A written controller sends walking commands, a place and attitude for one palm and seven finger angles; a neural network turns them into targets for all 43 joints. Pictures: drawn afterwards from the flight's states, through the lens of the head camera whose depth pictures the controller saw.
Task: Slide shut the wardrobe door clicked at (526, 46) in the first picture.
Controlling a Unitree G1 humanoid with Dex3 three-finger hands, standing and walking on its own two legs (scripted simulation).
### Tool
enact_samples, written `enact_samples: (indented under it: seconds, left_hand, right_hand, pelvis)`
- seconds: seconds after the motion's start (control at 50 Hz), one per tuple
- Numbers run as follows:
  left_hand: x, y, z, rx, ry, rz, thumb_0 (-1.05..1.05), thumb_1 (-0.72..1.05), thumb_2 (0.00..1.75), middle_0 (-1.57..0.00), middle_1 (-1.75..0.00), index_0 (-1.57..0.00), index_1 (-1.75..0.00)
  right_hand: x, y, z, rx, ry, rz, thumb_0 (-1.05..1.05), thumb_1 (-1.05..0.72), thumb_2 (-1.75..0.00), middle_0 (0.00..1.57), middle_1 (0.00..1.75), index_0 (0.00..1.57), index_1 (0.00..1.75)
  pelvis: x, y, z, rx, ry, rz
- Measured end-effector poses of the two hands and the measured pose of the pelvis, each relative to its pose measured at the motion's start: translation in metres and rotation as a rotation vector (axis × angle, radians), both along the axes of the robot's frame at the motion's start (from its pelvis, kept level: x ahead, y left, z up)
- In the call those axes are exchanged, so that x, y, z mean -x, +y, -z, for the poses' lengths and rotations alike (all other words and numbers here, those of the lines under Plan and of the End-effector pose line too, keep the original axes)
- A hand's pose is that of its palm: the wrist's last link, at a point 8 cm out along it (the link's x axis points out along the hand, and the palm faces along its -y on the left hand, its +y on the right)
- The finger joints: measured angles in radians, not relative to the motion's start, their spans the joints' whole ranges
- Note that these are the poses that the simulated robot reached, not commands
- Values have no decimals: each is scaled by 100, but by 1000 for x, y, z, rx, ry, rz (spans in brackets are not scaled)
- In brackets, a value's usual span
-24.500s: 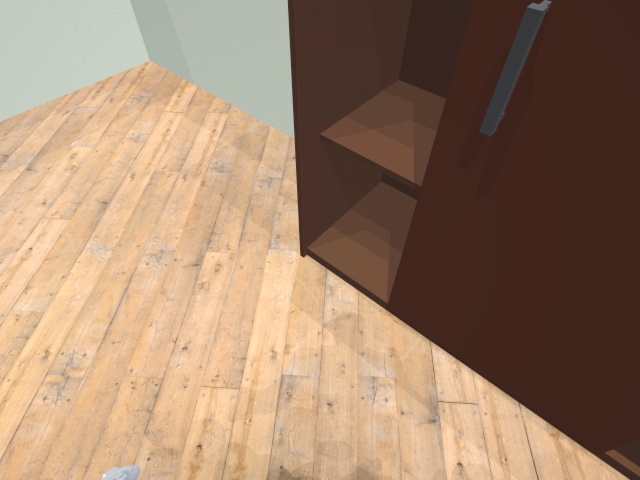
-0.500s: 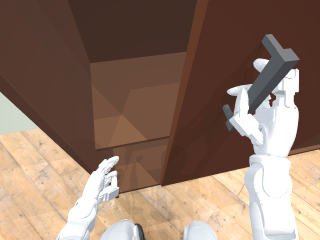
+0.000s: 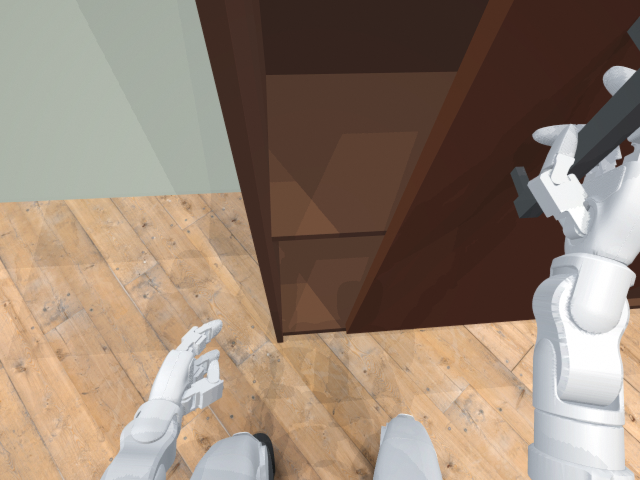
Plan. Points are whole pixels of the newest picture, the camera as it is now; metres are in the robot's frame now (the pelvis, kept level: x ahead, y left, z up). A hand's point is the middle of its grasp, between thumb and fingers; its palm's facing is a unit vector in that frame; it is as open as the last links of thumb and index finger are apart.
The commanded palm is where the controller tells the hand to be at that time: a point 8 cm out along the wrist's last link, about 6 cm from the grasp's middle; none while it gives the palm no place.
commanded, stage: step sideways, sliding the door along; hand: right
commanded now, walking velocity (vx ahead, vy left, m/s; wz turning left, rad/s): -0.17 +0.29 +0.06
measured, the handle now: (575, 135) +0.39 -0.24 +0.18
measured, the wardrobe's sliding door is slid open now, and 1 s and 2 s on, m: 0.19 0.00 0.00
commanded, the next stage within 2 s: stop walking and hold the door there in 1.22 s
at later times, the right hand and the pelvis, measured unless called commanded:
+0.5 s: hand (453, 180) +0.34 -0.12 +0.19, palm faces +0.38 +0.92 -0.01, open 7.1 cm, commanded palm +0.31 -0.10 +0.18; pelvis -0.05 +0.09 +0.00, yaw +2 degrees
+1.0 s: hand (332, 188) +0.34 -0.02 +0.19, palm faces +0.35 +0.94 -0.02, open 7.2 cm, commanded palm +0.30 +0.01 +0.19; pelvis -0.05 +0.18 +0.00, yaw +1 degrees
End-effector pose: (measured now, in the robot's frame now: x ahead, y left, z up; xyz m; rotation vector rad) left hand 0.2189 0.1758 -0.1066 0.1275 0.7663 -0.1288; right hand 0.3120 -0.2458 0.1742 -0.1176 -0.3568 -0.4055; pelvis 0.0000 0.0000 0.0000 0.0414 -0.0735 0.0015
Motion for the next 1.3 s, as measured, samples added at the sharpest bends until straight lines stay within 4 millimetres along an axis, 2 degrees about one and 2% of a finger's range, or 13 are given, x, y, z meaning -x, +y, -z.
enact_samples:
  seconds: [0.08,0.14,0.18,0.26,0.34,0.4,0.56,0.76,0.88,0.98,1.1,1.18,1.3]
  left_hand:
    - [24,43,-15,-75,8,-99,1,91,90,-21,-30,-20,-30]
    - [40,72,-23,-144,-23,-159,1,91,90,-20,-30,-20,-30]
    - [52,85,-27,-165,-10,-162,1,91,90,-20,-30,-20,-30]
    - [72,103,-31,-167,5,-141,1,91,90,-20,-30,-20,-30]
    - [83,118,-18,-110,1,-133,1,91,90,-20,-30,-20,-30]
    - [92,128,-10,-74,34,-150,1,91,90,-20,-30,-20,-30]
    - [111,157,-13,-131,67,-198,1,91,90,-20,-30,-20,-30]
    - [106,190,-9,-64,73,-141,1,91,90,-20,-30,-20,-30]
    - [98,218,-14,-119,30,-177,1,91,90,-20,-30,-20,-30]
    - [91,228,-13,-98,30,-152,1,91,90,-20,-30,-20,-30]
    - [89,233,-19,-91,35,-153,1,91,90,-20,-30,-20,-30]
    - [87,236,-17,-114,13,-163,1,91,90,-20,-30,-20,-30]
    - [88,234,-9,-69,36,-85,1,91,90,-20,-30,-20,-30]
  right_hand:
    - [2,12,-2,-40,26,3,0,-78,-86,39,140,1,122]
    - [2,19,-2,-59,17,-32,0,-78,-85,38,140,2,121]
    - [3,25,-1,-58,9,-52,0,-78,-85,37,140,1,119]
    - [3,39,-1,-73,13,-47,1,-79,-85,34,140,2,117]
    - [4,55,-1,-55,15,-21,0,-79,-86,34,140,1,117]
    - [6,67,-3,-42,43,-2,0,-79,-85,34,140,0,118]
    - [8,96,-5,-65,68,-52,1,-79,-84,36,140,1,120]
    - [11,140,-7,-45,91,-23,1,-79,-84,37,140,0,118]
    - [11,164,-7,-54,94,-57,1,-79,-84,36,139,0,120]
    - [12,184,-7,-55,95,-67,1,-79,-84,35,139,0,118]
    - [12,187,-8,-56,101,-26,1,-79,-85,34,137,0,119]
    - [12,185,-6,-50,79,-49,1,-79,-85,36,138,0,117]
    - [12,188,-6,-40,80,-4,0,-79,-86,34,139,0,114]
  pelvis:
    - [10,8,-9,64,52,-28]
    - [18,9,-4,31,53,-26]
    - [25,19,-3,35,38,-28]
    - [34,41,-3,10,16,-51]
    - [40,68,7,1,-4,-68]
    - [47,85,5,-15,-19,-37]
    - [53,102,0,26,33,-47]
    - [58,153,-3,9,-2,-30]
    - [54,161,0,28,41,-22]
    - [55,179,-2,28,15,-20]
    - [54,187,-9,70,42,-25]
    - [53,186,-1,52,33,-32]
    - [52,205,1,36,-11,-43]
